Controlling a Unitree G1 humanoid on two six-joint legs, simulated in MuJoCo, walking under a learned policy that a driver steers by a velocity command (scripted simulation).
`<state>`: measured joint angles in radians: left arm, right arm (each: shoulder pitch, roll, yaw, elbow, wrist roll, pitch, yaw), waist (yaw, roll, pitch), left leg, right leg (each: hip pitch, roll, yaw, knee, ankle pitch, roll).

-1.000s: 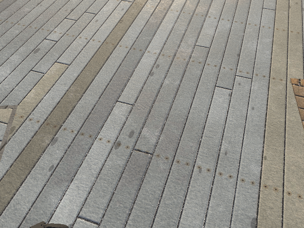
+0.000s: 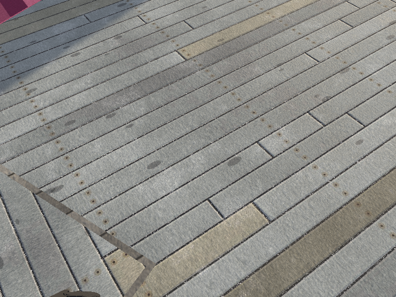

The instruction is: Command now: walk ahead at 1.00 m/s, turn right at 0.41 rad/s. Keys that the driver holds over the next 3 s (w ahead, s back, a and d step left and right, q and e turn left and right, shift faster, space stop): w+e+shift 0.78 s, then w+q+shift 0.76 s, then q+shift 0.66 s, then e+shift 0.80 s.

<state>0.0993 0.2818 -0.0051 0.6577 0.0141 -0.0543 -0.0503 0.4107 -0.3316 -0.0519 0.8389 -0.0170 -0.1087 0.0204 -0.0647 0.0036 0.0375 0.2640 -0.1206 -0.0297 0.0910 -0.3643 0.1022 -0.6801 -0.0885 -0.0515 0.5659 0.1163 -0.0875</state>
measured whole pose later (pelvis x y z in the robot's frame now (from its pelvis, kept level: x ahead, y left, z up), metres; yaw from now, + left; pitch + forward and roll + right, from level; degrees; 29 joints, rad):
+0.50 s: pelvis +0.50 -0.08 -0.01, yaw -24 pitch +3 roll +0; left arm 0.49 0.34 0.09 0.85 0.00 -0.06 -0.01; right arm -0.04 -0.28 0.04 0.57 -0.04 -0.09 0.00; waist 0.13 0.01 0.02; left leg -0.55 0.03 -0.06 0.50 -0.04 -0.02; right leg 0.09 0.15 0.30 0.50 -0.50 -0.12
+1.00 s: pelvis +0.90 -0.32 -0.01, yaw -43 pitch +0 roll +1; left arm 0.05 0.27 0.00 0.69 0.06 -0.04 -0.03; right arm 0.50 -0.23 0.00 0.91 0.01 -0.06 -0.01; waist -0.09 -0.02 0.05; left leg -0.09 0.05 0.03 1.21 -0.37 0.06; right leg -0.49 0.06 -0.11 0.72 -0.24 -0.13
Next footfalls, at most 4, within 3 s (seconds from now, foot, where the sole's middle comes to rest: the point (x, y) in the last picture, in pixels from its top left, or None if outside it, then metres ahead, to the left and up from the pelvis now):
0.06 right None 0.28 -0.11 -0.76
0.50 left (207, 219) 0.74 -0.03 -0.76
0.94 right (304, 165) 0.96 -0.44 -0.76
1.38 left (314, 89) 1.40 -0.59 -0.76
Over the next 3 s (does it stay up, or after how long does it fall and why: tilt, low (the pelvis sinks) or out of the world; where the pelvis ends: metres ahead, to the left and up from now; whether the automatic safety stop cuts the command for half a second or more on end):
stays up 1.73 -0.71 0.02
